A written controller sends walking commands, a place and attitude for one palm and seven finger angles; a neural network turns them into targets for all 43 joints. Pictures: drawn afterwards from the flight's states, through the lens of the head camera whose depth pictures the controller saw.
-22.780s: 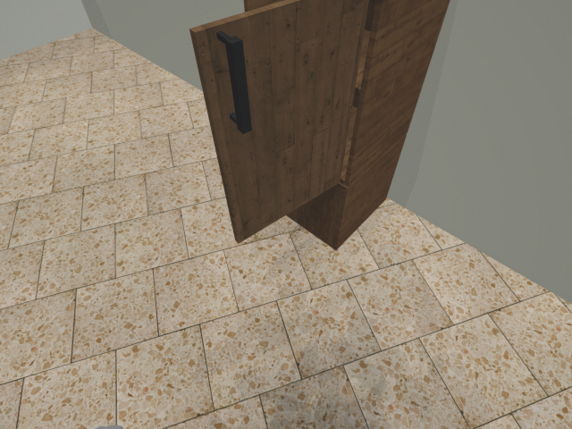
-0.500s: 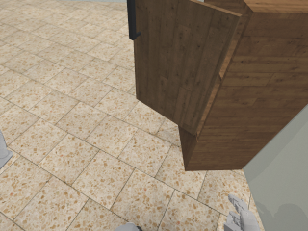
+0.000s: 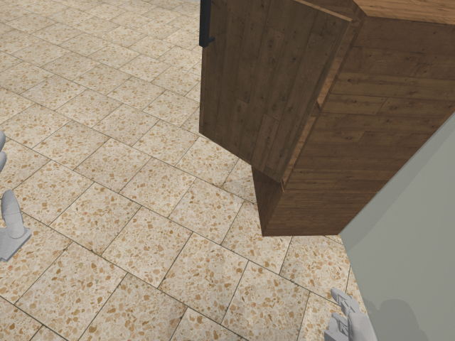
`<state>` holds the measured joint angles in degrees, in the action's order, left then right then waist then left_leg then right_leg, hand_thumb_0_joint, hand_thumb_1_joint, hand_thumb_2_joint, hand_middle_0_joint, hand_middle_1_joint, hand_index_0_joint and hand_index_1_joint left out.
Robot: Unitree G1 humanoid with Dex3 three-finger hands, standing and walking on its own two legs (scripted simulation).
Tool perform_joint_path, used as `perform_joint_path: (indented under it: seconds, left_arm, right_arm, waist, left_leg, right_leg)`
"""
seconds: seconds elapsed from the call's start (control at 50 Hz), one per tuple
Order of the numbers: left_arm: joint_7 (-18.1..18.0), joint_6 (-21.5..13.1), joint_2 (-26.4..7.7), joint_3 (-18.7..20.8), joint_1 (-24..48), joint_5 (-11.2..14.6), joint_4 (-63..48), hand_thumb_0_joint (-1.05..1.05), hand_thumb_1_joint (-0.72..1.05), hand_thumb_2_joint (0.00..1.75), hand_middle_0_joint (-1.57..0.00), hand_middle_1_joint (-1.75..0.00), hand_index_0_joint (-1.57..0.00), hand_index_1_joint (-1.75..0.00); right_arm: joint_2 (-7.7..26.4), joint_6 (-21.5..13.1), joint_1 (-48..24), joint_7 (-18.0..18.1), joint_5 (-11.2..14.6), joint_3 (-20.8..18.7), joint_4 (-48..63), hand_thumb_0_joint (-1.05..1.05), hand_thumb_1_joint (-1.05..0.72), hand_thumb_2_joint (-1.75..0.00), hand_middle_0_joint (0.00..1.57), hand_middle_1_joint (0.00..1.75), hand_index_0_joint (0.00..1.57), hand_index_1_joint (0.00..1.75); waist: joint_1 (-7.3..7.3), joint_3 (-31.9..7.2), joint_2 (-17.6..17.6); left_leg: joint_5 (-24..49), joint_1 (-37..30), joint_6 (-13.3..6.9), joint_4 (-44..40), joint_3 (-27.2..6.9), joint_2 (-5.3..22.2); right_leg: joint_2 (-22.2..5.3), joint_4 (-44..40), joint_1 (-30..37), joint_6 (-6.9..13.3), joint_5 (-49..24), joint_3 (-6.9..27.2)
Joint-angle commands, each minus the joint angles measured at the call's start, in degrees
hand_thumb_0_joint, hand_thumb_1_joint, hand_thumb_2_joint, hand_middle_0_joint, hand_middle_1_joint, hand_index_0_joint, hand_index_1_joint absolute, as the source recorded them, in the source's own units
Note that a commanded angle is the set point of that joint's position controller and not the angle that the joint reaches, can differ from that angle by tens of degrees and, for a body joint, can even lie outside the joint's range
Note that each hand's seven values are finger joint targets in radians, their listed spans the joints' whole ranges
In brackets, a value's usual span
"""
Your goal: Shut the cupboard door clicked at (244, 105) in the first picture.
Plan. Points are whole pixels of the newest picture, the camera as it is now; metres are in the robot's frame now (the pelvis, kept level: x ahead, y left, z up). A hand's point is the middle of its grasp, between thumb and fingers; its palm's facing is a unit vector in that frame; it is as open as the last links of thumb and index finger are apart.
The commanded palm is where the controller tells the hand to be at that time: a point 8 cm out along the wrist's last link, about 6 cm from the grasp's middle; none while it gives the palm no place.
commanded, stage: stop stepping back and stand still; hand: left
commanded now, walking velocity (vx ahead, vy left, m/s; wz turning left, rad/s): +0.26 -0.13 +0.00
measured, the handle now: (209, 13) +0.89 +0.12 +0.15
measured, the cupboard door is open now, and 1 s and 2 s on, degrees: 49 49 49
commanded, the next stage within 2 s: let the arm hang, fingers relaxed in 1.10 s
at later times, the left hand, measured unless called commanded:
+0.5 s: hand out of the picture +0.18 +0.28 +0.16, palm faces +0.49 -0.82 -0.29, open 7.4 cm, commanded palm +0.10 +0.31 +0.18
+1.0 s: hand (35, 243) +0.20 +0.25 +0.15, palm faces +0.43 -0.83 -0.36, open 7.4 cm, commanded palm +0.13 +0.30 +0.18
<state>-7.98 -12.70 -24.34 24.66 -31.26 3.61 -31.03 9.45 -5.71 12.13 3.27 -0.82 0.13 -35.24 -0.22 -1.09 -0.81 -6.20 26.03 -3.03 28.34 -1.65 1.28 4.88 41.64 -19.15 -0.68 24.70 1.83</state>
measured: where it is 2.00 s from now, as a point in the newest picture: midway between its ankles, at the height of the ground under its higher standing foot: outside the picture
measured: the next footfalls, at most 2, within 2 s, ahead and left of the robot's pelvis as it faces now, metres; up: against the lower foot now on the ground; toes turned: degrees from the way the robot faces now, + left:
right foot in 0.14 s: -0.11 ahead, -0.13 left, +0.00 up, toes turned -2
left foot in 0.38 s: +0.04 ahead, +0.12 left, +0.00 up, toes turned -1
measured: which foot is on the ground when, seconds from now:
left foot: down 0.00-0.24, up 0.26-0.36, down 0.38-1.00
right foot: up 0.00-0.12, down 0.14-0.44, up 0.46-0.66, down 0.68-1.00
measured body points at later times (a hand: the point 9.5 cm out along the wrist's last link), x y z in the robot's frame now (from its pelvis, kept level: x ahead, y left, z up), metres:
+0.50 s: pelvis -0.05 +0.01 -0.02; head -0.07 +0.04 +0.43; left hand +0.14 +0.32 +0.17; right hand +0.07 -0.25 -0.10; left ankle +0.02 +0.09 -0.74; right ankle -0.13 -0.12 -0.72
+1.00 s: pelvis -0.02 +0.00 +0.00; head -0.02 +0.01 +0.45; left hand +0.17 +0.30 +0.17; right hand +0.13 -0.25 -0.09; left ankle +0.00 +0.12 -0.74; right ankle -0.06 -0.10 -0.74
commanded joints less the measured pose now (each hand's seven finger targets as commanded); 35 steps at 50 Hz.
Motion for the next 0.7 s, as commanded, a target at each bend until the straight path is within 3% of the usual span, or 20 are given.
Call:
perform_joint_path:
  seconds: [0.0,0.06,0.1,0.14,0.18,0.26,0.3,0.34,0.36,0.38,0.4,0.42,0.44,0.46,0.5,0.54,0.58,0.62,0.66,0.68]
  left_arm:
    - [-1.4,-2.8,-12.5,9.0,-3.0,0.3,-19.0,0.00,0.90,0.90,-0.20,-0.30,-0.20,-0.30]
    - [-1.8,-0.9,-11.9,9.1,-2.9,0.7,-14.5,0.00,0.90,0.90,-0.20,-0.30,-0.20,-0.30]
    - [-1.9,0.2,-13.3,10.7,-3.4,0.8,-10.3,0.00,0.90,0.90,-0.20,-0.30,-0.20,-0.30]
    - [-1.9,0.5,-13.0,10.2,-0.2,1.5,-8.6,0.00,0.90,0.90,-0.20,-0.30,-0.20,-0.30]
    - [-1.8,1.4,-11.2,7.5,0.2,1.7,-8.2,0.00,0.90,0.90,-0.20,-0.30,-0.20,-0.30]
    - [-2.3,2.4,-10.5,4.9,5.1,0.4,-6.1,0.00,0.90,0.90,-0.20,-0.30,-0.20,-0.30]
    - [-2.7,1.3,-11.2,3.5,14.8,-1.0,-5.5,0.00,0.90,0.90,-0.20,-0.30,-0.20,-0.30]
    - [-2.9,0.4,-10.0,1.7,18.2,-2.3,-2.1,0.00,0.90,0.90,-0.20,-0.30,-0.20,-0.30]
    - [-3.0,0.1,-9.8,1.3,19.5,-2.6,-2.6,0.00,0.90,0.90,-0.20,-0.30,-0.20,-0.30]
    - [-3.1,-0.4,-9.7,1.6,19.9,-2.6,-4.3,0.00,0.90,0.90,-0.20,-0.30,-0.20,-0.30]
    - [-3.1,-1.3,-10.7,3.0,19.1,-2.7,-6.6,0.00,0.90,0.90,-0.20,-0.30,-0.20,-0.30]
    - [-3.0,-2.5,-11.8,3.9,18.2,-2.0,-9.6,0.00,0.90,0.90,-0.20,-0.30,-0.20,-0.30]
    - [-2.8,-3.3,-12.3,4.8,17.4,-1.8,-11.3,0.00,0.90,0.90,-0.20,-0.30,-0.20,-0.30]
    - [-2.7,-3.8,-12.4,5.6,15.9,-1.7,-12.4,0.00,0.90,0.90,-0.20,-0.30,-0.20,-0.30]
    - [-2.7,-3.7,-13.1,8.1,7.6,-0.7,-14.1,0.00,0.90,0.90,-0.20,-0.30,-0.20,-0.30]
    - [-2.4,-2.9,-11.2,8.5,-2.2,-0.3,-14.8,0.00,0.90,0.90,-0.20,-0.30,-0.20,-0.30]
    - [-2.2,-2.1,-11.1,9.7,-7.5,0.0,-13.2,0.00,0.90,0.90,-0.20,-0.30,-0.20,-0.30]
    - [-2.1,-0.9,-10.1,9.2,-9.5,0.1,-8.6,0.00,0.90,0.90,-0.20,-0.30,-0.20,-0.30]
    - [-2.4,0.0,-10.1,9.0,-5.4,-0.5,-4.3,0.00,0.90,0.90,-0.20,-0.30,-0.20,-0.30]
    - [-2.5,0.4,-10.2,8.7,-2.9,-0.6,-2.5,0.00,0.90,0.90,-0.20,-0.30,-0.20,-0.30]
  right_arm:
    - [9.8,-4.0,-3.4,0.6,0.3,-3.3,8.3,0.00,-0.90,-0.90,0.20,0.30,0.20,0.30]
    - [9.1,-2.8,-3.2,1.2,0.4,-2.2,7.6,0.00,-0.90,-0.90,0.20,0.30,0.20,0.30]
    - [8.8,-1.8,-2.4,1.3,-0.1,-2.1,6.7,0.00,-0.90,-0.90,0.20,0.30,0.20,0.30]
    - [8.2,-1.0,-2.7,1.3,0.0,-1.8,6.6,0.00,-0.90,-0.90,0.20,0.30,0.20,0.30]
    - [8.2,-0.6,-3.8,1.7,1.1,-2.4,6.7,0.00,-0.90,-0.90,0.20,0.30,0.20,0.30]
    - [8.5,0.7,-5.7,2.0,0.9,-1.7,6.0,0.00,-0.90,-0.90,0.20,0.30,0.20,0.30]
    - [9.5,0.1,-6.6,2.2,1.2,-1.7,5.4,0.00,-0.90,-0.90,0.20,0.30,0.20,0.30]
    - [9.8,-0.5,-5.0,2.7,1.0,-1.6,4.9,0.00,-0.90,-0.90,0.20,0.30,0.20,0.30]
    - [10.4,-0.9,-4.5,2.8,1.2,-1.7,5.2,0.00,-0.90,-0.90,0.20,0.30,0.20,0.30]
    - [11.1,-1.4,-4.0,3.0,1.3,-1.9,5.7,0.00,-0.90,-0.90,0.20,0.30,0.20,0.30]
    - [11.8,-2.1,-3.8,3.0,1.3,-2.3,6.7,0.00,-0.90,-0.90,0.20,0.30,0.20,0.30]
    - [10.1,-3.0,-2.6,2.6,0.5,-1.6,6.5,0.00,-0.90,-0.90,0.20,0.30,0.20,0.30]
    - [9.5,-3.8,-2.8,2.1,-0.4,-1.7,6.3,0.00,-0.90,-0.90,0.20,0.30,0.20,0.30]
    - [9.3,-4.4,-3.0,1.5,-0.6,-2.0,6.0,0.00,-0.90,-0.90,0.20,0.30,0.20,0.30]
    - [9.2,-5.0,-2.9,0.7,0.0,-2.6,6.4,0.00,-0.90,-0.90,0.20,0.30,0.20,0.30]
    - [8.5,-4.5,-3.9,0.2,0.2,-2.0,7.1,0.00,-0.90,-0.90,0.20,0.30,0.20,0.30]
    - [8.5,-3.5,-4.1,0.0,0.4,-1.7,7.9,0.00,-0.90,-0.90,0.20,0.30,0.20,0.30]
    - [8.4,-1.9,-3.3,0.3,0.4,-1.4,8.2,0.00,-0.90,-0.90,0.20,0.30,0.20,0.30]
    - [8.6,-0.3,-2.8,1.0,0.4,-1.8,7.9,0.00,-0.90,-0.90,0.20,0.30,0.20,0.30]
    - [8.5,0.4,-2.7,1.1,0.2,-2.0,8.0,0.00,-0.90,-0.90,0.20,0.30,0.20,0.30]
  waist:
    - [-0.08,-13.9,12.9]
    - [-0.98,-8.7,13.8]
    - [-1.16,-8.5,11.4]
    - [-1.25,-8.8,6.8]
    - [-0.90,-7.3,-2.2]
    - [-1.03,4.5,-7.4]
    - [-1.70,9.7,-5.5]
    - [-2.05,12.6,-1.3]
    - [-2.03,12.6,4.1]
    - [-1.96,11.7,12.1]
    - [-1.43,8.8,20.8]
    - [-1.51,4.0,25.0]
    - [-1.35,2.1,21.2]
    - [-0.52,-0.2,12.5]
    - [0.23,-5.9,6.4]
    - [0.28,-9.6,10.1]
    - [-0.10,-8.5,14.5]
    - [-0.70,-6.4,12.8]
    - [-1.30,-3.1,6.9]
    - [-1.52,-0.6,2.1]
  left_leg:
    - [-13.6,-14.5,-0.9,-14.8,-13.0,10.5]
    - [-21.9,-9.0,3.8,-15.6,-7.2,5.7]
    - [-17.0,-12.2,5.9,-9.7,-3.0,2.8]
    - [-9.9,-17.6,5.6,-2.2,0.4,1.9]
    - [-11.2,-19.5,4.7,6.1,1.0,0.0]
    - [-10.0,-4.3,3.7,19.7,1.6,0.5]
    - [-11.1,-3.2,2.9,16.1,1.3,2.6]
    - [-11.5,-8.4,2.0,8.0,2.1,2.2]
    - [-12.1,-10.4,1.3,3.4,0.7,1.9]
    - [-13.1,-12.0,-0.3,-2.5,-4.5,3.7]
    - [-8.8,-16.0,-2.1,-8.4,-15.4,9.3]
    - [-9.7,-16.9,-1.1,-15.4,-26.5,13.4]
    - [-11.0,-14.8,-1.0,-17.8,-29.3,15.4]
    - [-12.2,-12.6,-1.0,-18.2,-27.1,15.7]
    - [-10.8,-14.1,-2.1,-16.1,-18.6,13.8]
    - [-13.4,-13.5,-0.5,-16.3,-10.6,11.4]
    - [-19.6,-7.5,1.2,-17.0,-6.0,9.9]
    - [-24.9,-1.1,2.1,-15.3,-2.8,7.6]
    - [-27.7,2.7,2.3,-8.4,-0.7,5.1]
    - [-24.7,2.2,2.7,-1.3,0.4,3.3]
  right_leg:
    - [0.0,-12.5,6.9,0.0,0.6,-2.9]
    - [-0.9,-22.8,12.7,2.5,-0.7,-4.2]
    - [-4.6,-26.1,8.7,4.9,0.3,-2.6]
    - [-9.1,-29.0,3.0,6.0,-0.8,0.4]
    - [-11.6,-29.5,-4.1,7.6,7.0,3.1]
    - [-19.5,-32.2,-6.5,12.6,13.0,11.0]
    - [-20.1,-30.4,-7.9,11.2,12.2,9.9]
    - [-16.2,-23.3,-9.2,8.6,7.8,3.9]
    - [-12.8,-18.3,-9.3,7.2,4.0,1.4]
    - [-8.5,-11.1,-9.3,5.2,-1.5,-0.9]
    - [-4.2,-2.1,-10.5,2.5,-4.1,-4.0]
    - [-2.6,6.2,-8.7,2.2,3.7,-2.9]
    - [-3.5,10.9,-5.8,2.1,5.1,0.8]
    - [-4.3,10.7,-2.6,1.7,4.2,1.9]
    - [-4.2,3.9,2.0,1.2,1.0,0.0]
    - [-3.5,-3.8,7.1,1.0,-1.1,-3.1]
    - [-2.6,-10.5,12.8,1.0,-4.7,-6.0]
    - [-2.7,-15.4,17.7,1.4,-5.8,-6.7]
    - [-6.0,-19.7,16.4,3.5,-1.6,-1.5]
    - [-10.4,-24.6,10.7,5.9,4.0,5.6]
